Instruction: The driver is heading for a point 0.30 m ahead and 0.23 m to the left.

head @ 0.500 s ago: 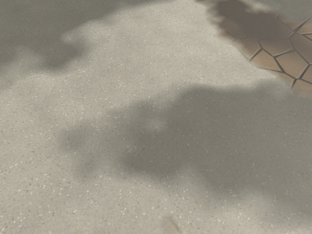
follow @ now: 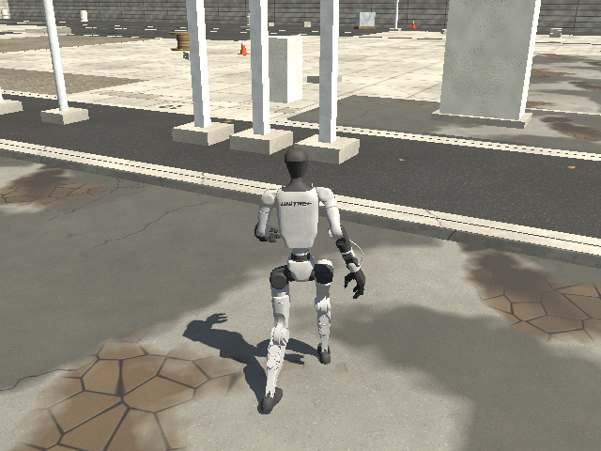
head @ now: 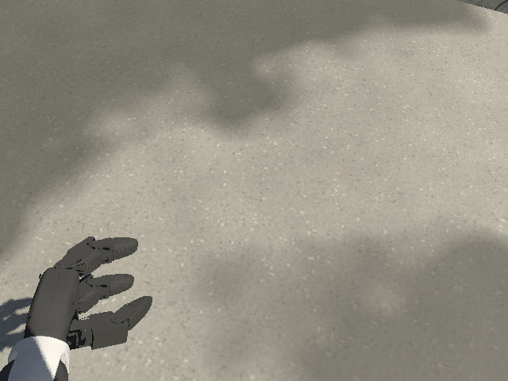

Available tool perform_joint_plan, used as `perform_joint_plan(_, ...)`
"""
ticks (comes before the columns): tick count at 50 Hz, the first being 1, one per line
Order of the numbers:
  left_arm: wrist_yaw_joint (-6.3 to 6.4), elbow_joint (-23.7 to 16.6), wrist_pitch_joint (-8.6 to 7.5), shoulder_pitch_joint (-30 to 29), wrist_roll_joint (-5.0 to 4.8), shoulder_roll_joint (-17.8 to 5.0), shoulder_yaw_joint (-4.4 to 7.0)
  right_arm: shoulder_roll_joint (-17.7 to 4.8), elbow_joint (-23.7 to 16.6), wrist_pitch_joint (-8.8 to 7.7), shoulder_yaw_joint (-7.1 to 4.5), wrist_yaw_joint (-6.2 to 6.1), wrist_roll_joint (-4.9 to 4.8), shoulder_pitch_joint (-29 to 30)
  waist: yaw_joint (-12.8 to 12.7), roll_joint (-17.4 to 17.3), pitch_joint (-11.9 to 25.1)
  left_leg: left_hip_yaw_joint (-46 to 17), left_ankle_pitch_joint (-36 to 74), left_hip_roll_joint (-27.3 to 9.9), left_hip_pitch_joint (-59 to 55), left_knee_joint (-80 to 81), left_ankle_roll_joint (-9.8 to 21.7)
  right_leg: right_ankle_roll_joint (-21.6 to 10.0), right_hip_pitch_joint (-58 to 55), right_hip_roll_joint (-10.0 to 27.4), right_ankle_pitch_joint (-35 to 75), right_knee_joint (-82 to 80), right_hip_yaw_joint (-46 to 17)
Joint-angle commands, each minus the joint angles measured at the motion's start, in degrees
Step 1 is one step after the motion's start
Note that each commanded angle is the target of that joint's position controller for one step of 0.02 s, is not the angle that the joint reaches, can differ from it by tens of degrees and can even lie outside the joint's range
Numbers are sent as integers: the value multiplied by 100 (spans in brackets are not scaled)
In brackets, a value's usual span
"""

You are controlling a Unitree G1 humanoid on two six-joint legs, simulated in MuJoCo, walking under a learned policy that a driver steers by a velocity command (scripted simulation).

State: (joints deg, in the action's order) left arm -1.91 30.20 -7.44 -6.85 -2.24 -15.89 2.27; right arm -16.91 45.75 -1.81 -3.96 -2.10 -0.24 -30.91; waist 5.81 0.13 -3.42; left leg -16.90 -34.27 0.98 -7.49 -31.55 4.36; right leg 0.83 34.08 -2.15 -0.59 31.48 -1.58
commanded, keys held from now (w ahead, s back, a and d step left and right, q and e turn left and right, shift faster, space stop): shift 1.00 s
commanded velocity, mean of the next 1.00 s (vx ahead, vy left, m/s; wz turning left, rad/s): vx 0.23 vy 0.00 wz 0.24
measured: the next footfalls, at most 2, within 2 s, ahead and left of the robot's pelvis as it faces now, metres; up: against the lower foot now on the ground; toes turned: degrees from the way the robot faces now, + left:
left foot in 0.36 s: +0.42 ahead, +0.14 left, +0.00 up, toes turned +7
right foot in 0.70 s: +0.43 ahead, -0.10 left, +0.00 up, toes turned +11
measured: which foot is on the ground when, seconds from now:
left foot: up 0.00-0.34, down 0.36-1.00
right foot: down 0.00-0.38, up 0.40-0.68, down 0.70-1.00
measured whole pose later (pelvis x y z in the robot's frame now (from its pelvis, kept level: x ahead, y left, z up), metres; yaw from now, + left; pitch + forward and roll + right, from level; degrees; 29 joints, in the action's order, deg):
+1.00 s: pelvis +0.39 +0.02 +0.04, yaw +12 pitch -1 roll +1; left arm 0.6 51.1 -1.0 9.1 0.7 -14.7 -1.0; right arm -14.8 52.5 0.7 -2.0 -1.1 0.5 -9.2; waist -0.2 0.4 -1.8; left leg -3.6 -13.4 2.8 13.6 -28.3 0.6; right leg 0.6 10.5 1.3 -18.0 29.7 0.0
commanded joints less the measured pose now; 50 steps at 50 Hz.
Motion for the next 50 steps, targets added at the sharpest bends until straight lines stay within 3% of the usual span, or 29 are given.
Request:
perform_joint_plan(1, 65, 458, 101, 3156, 381, -1766, 532, 379, -973, -212, 176, 116, -300, -484, -859, 3194, 3666, 37, 109, 438, 4667, -5111, -219, -1226, -7134, 2683, -3803, -1105, -5112)
perform_joint_plan(2, 36, 279, 108, 2709, 366, -981, 417, -347, -748, -194, 89, 92, -445, -14, -1076, 2504, 2693, 302, 596, 17, 5111, -5353, -281, -1231, -6498, 2390, -3868, -1593, -5005)
perform_joint_plan(3, 88, 321, 170, 2317, 331, -597, 340, -665, -839, -176, 17, 101, -366, 787, -1185, 1532, 1630, 637, 986, -192, 5166, -5283, -342, -1185, -5476, 2155, -2414, -1405, -3564)
perform_joint_plan(4, 88, 420, 212, 2075, 361, -566, 322, -678, -891, -159, 17, 97, -196, 1213, -1037, 448, 1061, 790, 1060, -347, 4774, -5120, -388, -1232, -4401, 2003, -334, -1280, -2709)
perform_joint_plan(5, 77, 562, 220, 1954, 390, -544, 310, -669, -992, -157, -24, 100, -53, 1641, -921, 4, 653, 890, 901, -450, 4438, -4828, -376, -1265, -3551, 1806, 1381, -1238, -1929)
perform_joint_plan(6, 97, 679, 163, 1877, 437, -560, 284, -560, -1062, -121, -25, 131, -119, 1506, -651, 279, 616, 807, 770, -571, 4163, -4663, -393, -1414, -3119, 1922, 2323, -1219, -1636)
perform_joint_plan(8, 101, 935, 74, 1725, 254, -466, 233, -282, -1129, -30, 58, 134, -167, 1605, -471, 377, 297, 849, 512, -678, 4130, -3551, -409, -1390, -2655, 1920, 2721, -1503, -1138)
perform_joint_plan(9, 118, 1011, 58, 1644, 179, -634, 265, -176, -1212, -14, 113, 143, -124, 1819, -456, 329, 153, 962, 680, -673, 4108, -2943, -427, -1386, -2453, 1943, 2825, -1671, -943)
perform_joint_plan(11, 173, 1058, 96, 1453, 95, -1051, 362, -151, -1226, -62, 170, 261, -19, 1833, -381, 368, 367, 1193, 2089, -549, 3442, -1686, -378, -1269, -2262, 1714, 2874, -1842, -335)
perform_joint_plan(12, 187, 1056, 121, 1334, 65, -1113, 376, -197, -1165, -85, 167, 339, -9, 1849, -370, 427, 486, 1339, 2765, -385, 2939, -1129, -345, -1121, -2136, 1467, 2652, -1853, 10)
perform_joint_plan(14, 195, 1141, 144, 1433, -9, -1190, 377, -370, -1178, -100, 117, 451, 13, 2092, -405, 414, 602, 1354, 3620, -194, 2349, -515, -267, -895, -2210, 1405, 2117, -1735, 212)
perform_joint_plan(16, 209, 1221, 158, 1496, -47, -1267, 378, -604, -1132, -77, 7, 454, 74, 2027, -210, 263, 638, 1418, 3962, -43, 1772, -21, -105, -707, -2276, 1394, 2059, -1256, 377)
perform_joint_plan(18, 201, 1293, 202, 1768, 55, -1099, 283, -1012, -967, -31, -186, 338, 151, 1522, 63, -63, 842, 1411, 4598, -8, 698, 220, 79, -357, -1926, 1001, 1463, 156, 678)
perform_joint_plan(19, 184, 1169, 254, 2165, 336, -809, 140, -1515, -1098, 6, -247, 227, 218, 1456, -145, -1428, 1253, -110, 7403, -1320, -156, 148, 566, 10, -1101, 436, -1754, 2096, 918)
perform_joint_plan(20, 125, 1303, 358, 3035, 246, -588, -7, -1205, -1322, 33, -31, 237, 295, 1822, -589, -1748, 2397, -1695, 7613, -2379, -571, 284, 1576, 181, -711, 270, -3930, 3406, 88)
perform_joint_plan(21, 110, 1440, 483, 2896, 120, -1094, 105, -927, -1327, 28, -4, 342, 144, 2014, -456, -917, 2298, -1540, 6368, -2077, 4, 550, 1537, 210, -706, 429, -3773, 3707, -293)
perform_joint_plan(22, 134, 1368, 568, 2525, 56, -1134, 134, -847, -1256, -3, 21, 400, 49, 2205, -496, -677, 1649, -1028, 5658, -1785, 423, 673, 1313, 220, -385, 540, -3612, 3736, -203)
perform_joint_plan(23, 216, 1392, 640, 2341, 97, -1049, 131, -749, -1174, -37, 51, 431, 30, 2383, -568, -375, 1280, -741, 5254, -1597, 928, 794, 1114, 252, -334, 665, -3357, 3534, -200)
perform_joint_plan(25, 314, 1423, 766, 2324, 169, -1009, 132, -723, -1078, -64, 59, 416, 137, 2700, -797, -507, 1051, -291, 4953, -1344, 1964, 1043, 933, 335, -1018, 768, -2860, 3022, -231)
perform_joint_plan(27, 361, 1492, 813, 2365, 216, -810, 89, -650, -964, -78, 62, 359, 210, 2840, -879, -601, 1144, 71, 5098, -1202, 2289, 1148, 963, 396, -1461, 711, -2608, 2517, -131)
perform_joint_plan(31, 386, 1469, 863, 1875, 234, -579, -7, -564, -674, -18, 75, 267, 181, 2764, -699, -509, 1222, 280, 4278, -1089, 2307, 1204, 915, 355, -1995, 622, -1962, 1191, -55)
perform_joint_plan(34, 326, 1533, 870, 1845, 299, -499, -37, -432, -504, 50, 140, 262, 111, 2845, -851, -452, 981, 328, 2511, -861, 2675, 1210, 619, 170, -2688, 474, -1056, -53, 79)
perform_joint_plan(35, 306, 1518, 861, 1793, 386, -522, -54, -296, -380, 50, 186, 269, 108, 2642, -844, -346, 840, 382, 1861, -677, 2870, 1204, 341, 53, -2937, 564, -631, -512, -36)
perform_joint_plan(36, 305, 1431, 849, 1722, 433, -764, -35, -230, -251, 43, 209, 266, 157, 2399, -725, -27, 711, 543, 1284, -428, 3054, 984, 53, -133, -3076, 1004, -223, -748, -462)
perform_joint_plan(37, 298, 1464, 838, 1442, 380, -1113, 53, -273, -190, 72, 157, 244, 123, 2064, -376, 705, 464, 996, 1118, -49, 2781, 1021, -160, -380, -2279, 1095, -1238, -709, -458)
perform_joint_plan(38, 261, 1427, 791, 1305, 363, -819, -4, -393, -159, 103, 149, 205, 181, 2340, -554, 616, 306, 1046, 1448, -14, 2311, 841, -289, -381, -1758, 922, -2077, -911, -417)
perform_joint_plan(39, 246, 1478, 735, 1304, 391, -660, -67, -414, -182, 124, 120, 176, 163, 2467, -566, 587, 255, 1043, 1733, -34, 2118, 739, -269, -270, -1577, 849, -2189, -967, -354)
perform_joint_plan(43, 258, 1645, 565, 1482, 320, -641, -122, -397, 64, 157, 91, 112, 123, 2294, -604, 319, 461, 984, 2910, -128, 1834, 610, -146, -97, -1910, 720, -993, -745, -181)
perform_joint_plan(50, 264, 1884, 578, 1593, 274, -652, -167, -408, 511, 214, 50, 65, 58, 2283, -645, 25, 558, 975, 3706, -166, 1477, 560, -206, -162, -2120, 634, -314, -713, -103)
